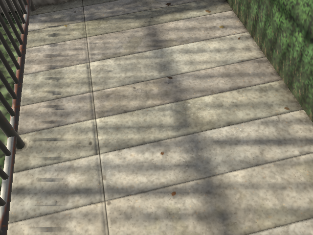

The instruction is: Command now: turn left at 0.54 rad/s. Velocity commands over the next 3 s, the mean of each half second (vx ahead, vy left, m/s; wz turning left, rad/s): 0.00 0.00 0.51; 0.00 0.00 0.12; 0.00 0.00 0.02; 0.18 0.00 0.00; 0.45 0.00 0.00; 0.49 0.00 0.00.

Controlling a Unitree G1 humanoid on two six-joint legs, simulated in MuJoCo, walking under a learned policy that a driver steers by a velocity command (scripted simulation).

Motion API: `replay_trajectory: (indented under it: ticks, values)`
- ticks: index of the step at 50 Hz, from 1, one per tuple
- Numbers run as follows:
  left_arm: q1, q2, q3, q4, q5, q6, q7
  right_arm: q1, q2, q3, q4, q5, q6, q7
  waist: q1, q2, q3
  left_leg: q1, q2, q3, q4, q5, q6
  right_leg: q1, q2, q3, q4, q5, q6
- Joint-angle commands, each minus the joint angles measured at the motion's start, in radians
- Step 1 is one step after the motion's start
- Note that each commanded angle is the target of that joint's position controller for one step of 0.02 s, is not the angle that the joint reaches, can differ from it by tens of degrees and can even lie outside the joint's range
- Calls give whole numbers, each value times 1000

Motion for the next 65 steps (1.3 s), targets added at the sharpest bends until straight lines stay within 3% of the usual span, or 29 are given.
replay_trajectory:
  ticks: [1, 6, 10, 12, 13, 14, 15, 16, 17, 18, 19, 20, 21, 23, 29, 32, 34, 35, 36, 37, 38, 39, 40, 42, 46, 54, 55, 65]
  values:
    - [-2, 140, 34, -65, 2, -16, 4, -8, -73, -11, -61, -1, 2, 14, 25, -172, -48, -93, 31, 29, 17, 23, -26, 135, -252, 139, -101, 466, -155]
    - [44, 170, 46, -47, 3, -16, -9, -71, -42, 9, -108, 5, 11, 26, 56, -204, -59, -1, 60, 76, -188, -2, -15, 154, -292, 92, -71, 475, -163]
    - [37, 199, 56, -42, 3, -11, -24, -73, -43, 14, -134, 16, 6, 25, 54, -230, -71, 123, 47, 136, -338, -11, 21, 107, -305, 53, -16, 500, -144]
    - [21, 210, 60, -40, -8, -6, -27, -45, -36, 16, -136, 11, -3, 21, 25, -210, -80, 210, 34, 155, -490, 74, 44, 75, -299, 22, 55, 453, -108]
    - [26, 208, 61, -34, -13, -3, -28, -16, -41, 16, -129, 0, -14, 13, -1, -166, -89, 300, 27, 135, -626, 197, 59, 18, -279, -15, 130, 362, -59]
    - [56, 178, 55, -35, -9, 0, -30, 29, -108, 1, -122, -18, -31, 0, -15, -3, -113, 434, 141, -61, -748, 273, 90, -121, -218, -86, 321, 165, 8]
    - [55, 83, 28, -101, 3, 9, -33, 34, -260, -28, -153, -7, -44, -6, 19, 245, -96, 524, 447, -473, -738, 734, 218, -410, -37, -128, 540, -407, 84]
    - [-17, 126, 31, -108, 8, 26, -17, 138, -254, -43, -126, 13, -41, -7, -78, 136, -147, 484, 468, -453, -719, 772, 344, -410, -23, 30, 678, -432, 82]
    - [-18, 137, 35, -99, -5, 33, -18, 94, -189, -22, -121, 14, -38, -13, -35, 84, -89, 441, 410, -357, -726, 701, 338, -421, -47, 59, 727, -351, 78]
    - [-9, 143, 38, -80, -16, 30, -24, 5, -128, -1, -132, 14, -32, -18, 3, 56, -38, 377, 335, -270, -747, 615, 292, -397, -64, 72, 697, -256, 73]
    - [6, 155, 43, -66, -11, 27, -28, -59, -98, 11, -143, 13, -30, -24, 31, 65, -29, 365, 277, -218, -754, 585, 248, -377, -69, 68, 660, -195, 73]
    - [39, 163, 46, -47, 0, 29, -34, -75, -82, 17, -148, 14, -31, -29, 37, 80, -50, 363, 245, -179, -750, 641, 239, -340, -58, 50, 666, -154, 79]
    - [59, 161, 46, -39, 14, 26, -41, -63, -86, 19, -138, 13, -31, -32, 39, 65, -71, 361, 239, -169, -747, 678, 233, -314, -47, 50, 664, -143, 89]
    - [71, 142, 40, -34, 12, 28, -46, -37, -81, 19, -124, 11, -37, -32, 32, 45, -85, 381, 244, -159, -744, 683, 238, -311, -37, 54, 628, -137, 93]
    - [22, 97, 21, -38, 8, 28, -39, 1, -67, 26, -94, -4, -41, -43, -9, 77, -45, 359, 246, -200, -782, 390, 243, -252, -28, 44, 379, -131, 80]
    - [31, 89, 18, -22, -6, 27, -36, -20, -64, 30, -93, -12, -49, -31, -2, 79, -44, 291, 236, -203, -753, 394, 230, -126, -1, 30, 246, -135, 52]
    - [75, 85, 17, 2, -5, 13, -21, -36, -63, 36, -80, -6, -50, -35, 29, 48, -42, 254, 239, -223, -716, 438, 210, -34, 1, 26, 114, -88, 40]
    - [105, 70, 10, 17, -2, 2, -16, -52, -46, 45, -76, 2, -53, -39, 59, 21, -44, 212, 227, -218, -692, 438, 176, 59, -12, 36, -42, 40, 31]
    - [113, 85, 7, 21, 15, -14, -5, -32, -2, 63, -67, 5, -62, -46, 57, -45, -75, 162, 207, -221, -675, 361, 122, 160, -89, 131, -126, 114, 26]
    - [91, 141, 9, 14, 24, -28, 2, 7, 37, 77, -64, 11, -69, -44, 17, -152, -91, 134, 131, -147, -618, 250, 80, 184, -232, 293, -172, 152, -10]
    - [15, 167, 14, 16, 2, -25, -12, 28, 6, 64, -43, 8, -59, -43, -27, -183, -50, 256, 52, -73, -655, 146, 69, -1, -267, 317, -142, 207, -75]
    - [-19, 117, 0, 15, -4, -28, -25, 31, -8, 65, -20, -4, -55, -45, -26, -165, -49, 326, 74, -83, -694, 199, 65, -27, -220, 272, -134, 149, -61]
    - [-12, 101, -5, 23, -7, -31, -30, 25, -14, 62, 2, -3, -56, -44, -4, -161, -32, 330, 81, -98, -702, 249, 66, -28, -165, 226, -132, 103, -28]
    - [22, 110, -3, 51, -8, -33, -24, 20, -28, 57, 23, -2, -64, -40, 13, -145, -33, 319, 104, -107, -696, 332, 66, 16, -122, 183, -115, 136, -6]
    - [52, 93, -5, 100, -10, -28, -23, 36, 4, 70, 79, 8, -74, -47, 30, -62, -54, 282, 105, -102, -714, 342, 56, 94, -122, 168, -82, 198, -16]
    - [36, 89, -9, 194, -8, -26, -21, 42, 10, 78, 171, 8, -70, -59, 27, -45, -27, 304, 118, -101, -719, 367, 54, 75, -112, 167, -95, 200, -20]
    - [30, 96, -6, 202, -13, -27, -17, 35, -13, 74, 179, 7, -69, -61, 21, -46, -25, 308, 119, -102, -728, 373, 57, 70, -109, 165, -94, 210, -18]
    - [62, 66, -18, 295, -12, -24, -11, 50, 12, 94, 268, 9, -64, -71, 20, -55, -15, 316, 128, -90, -728, 362, 58, 66, -99, 164, -108, 195, -16]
